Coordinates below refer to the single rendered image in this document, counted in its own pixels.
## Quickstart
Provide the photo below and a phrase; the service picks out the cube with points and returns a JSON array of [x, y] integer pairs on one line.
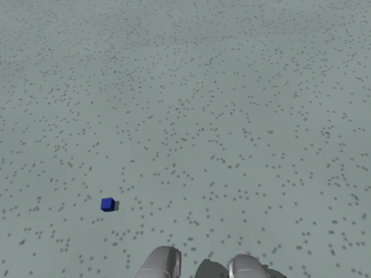
[[107, 204]]

